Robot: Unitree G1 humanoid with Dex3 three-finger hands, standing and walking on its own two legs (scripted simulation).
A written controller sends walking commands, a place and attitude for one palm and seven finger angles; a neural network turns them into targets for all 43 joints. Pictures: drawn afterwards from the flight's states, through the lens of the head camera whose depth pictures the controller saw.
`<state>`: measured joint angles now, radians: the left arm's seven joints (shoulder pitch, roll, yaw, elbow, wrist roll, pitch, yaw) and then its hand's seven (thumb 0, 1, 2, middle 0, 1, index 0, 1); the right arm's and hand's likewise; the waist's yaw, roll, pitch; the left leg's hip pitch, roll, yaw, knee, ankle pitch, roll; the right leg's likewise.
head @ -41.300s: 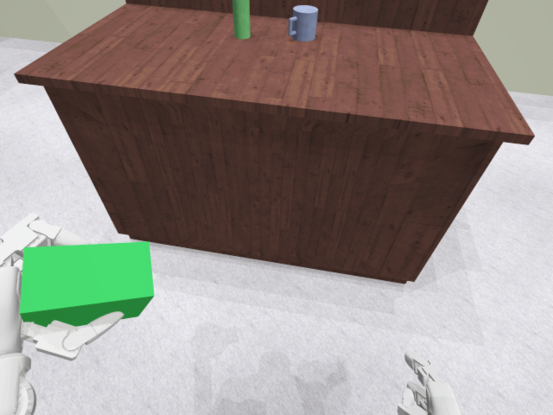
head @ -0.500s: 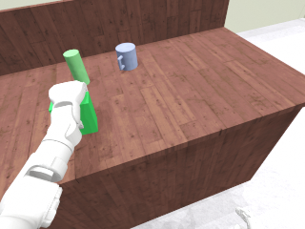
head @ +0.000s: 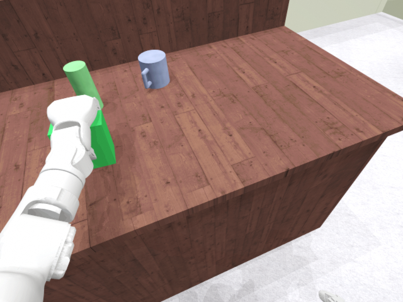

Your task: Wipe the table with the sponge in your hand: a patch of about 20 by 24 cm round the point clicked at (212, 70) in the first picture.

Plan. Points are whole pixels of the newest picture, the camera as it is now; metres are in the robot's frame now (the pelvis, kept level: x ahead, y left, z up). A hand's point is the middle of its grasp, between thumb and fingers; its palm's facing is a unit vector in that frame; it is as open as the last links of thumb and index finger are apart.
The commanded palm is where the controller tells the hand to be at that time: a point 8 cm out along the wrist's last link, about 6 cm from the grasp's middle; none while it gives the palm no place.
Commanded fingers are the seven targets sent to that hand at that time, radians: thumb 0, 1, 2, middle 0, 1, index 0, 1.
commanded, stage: wipe forward along the middle lane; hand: left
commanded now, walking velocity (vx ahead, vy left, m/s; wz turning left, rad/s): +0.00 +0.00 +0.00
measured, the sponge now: (88, 148) +0.42 +0.28 +0.08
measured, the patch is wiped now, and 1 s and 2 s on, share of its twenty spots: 1.00 1.00 1.00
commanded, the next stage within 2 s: slide back across to the first lane in 0.02 s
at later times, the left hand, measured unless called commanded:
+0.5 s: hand (61, 133) +0.42 +0.32 +0.13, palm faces -0.03 -0.02 -1.00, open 10.2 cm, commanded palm +0.39 +0.31 +0.19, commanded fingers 0.00 0.10 1.30 -1.20 -1.60 -1.20 -1.60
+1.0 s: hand (33, 151) +0.37 +0.35 +0.13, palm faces -0.06 +0.00 -1.00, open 10.2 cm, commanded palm +0.35 +0.34 +0.18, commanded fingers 0.00 0.10 1.30 -1.20 -1.60 -1.20 -1.60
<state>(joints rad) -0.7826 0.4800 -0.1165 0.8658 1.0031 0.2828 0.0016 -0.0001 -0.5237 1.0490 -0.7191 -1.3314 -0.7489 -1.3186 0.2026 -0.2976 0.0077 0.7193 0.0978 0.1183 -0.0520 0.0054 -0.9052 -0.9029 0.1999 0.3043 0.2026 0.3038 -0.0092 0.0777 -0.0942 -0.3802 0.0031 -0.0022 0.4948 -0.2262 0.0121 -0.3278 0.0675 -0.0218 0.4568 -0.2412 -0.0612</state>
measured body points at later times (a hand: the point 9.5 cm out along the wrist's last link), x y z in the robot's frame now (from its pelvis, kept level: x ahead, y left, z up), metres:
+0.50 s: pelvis +0.02 +0.02 +0.00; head +0.03 +0.00 +0.45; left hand +0.42 +0.31 +0.18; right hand +0.15 -0.24 -0.12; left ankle +0.01 +0.11 -0.74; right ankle -0.01 -0.08 -0.74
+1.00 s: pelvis +0.01 +0.03 +0.00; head +0.03 +0.00 +0.45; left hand +0.37 +0.35 +0.18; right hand +0.20 -0.20 -0.11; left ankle +0.01 +0.11 -0.74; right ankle -0.01 -0.08 -0.74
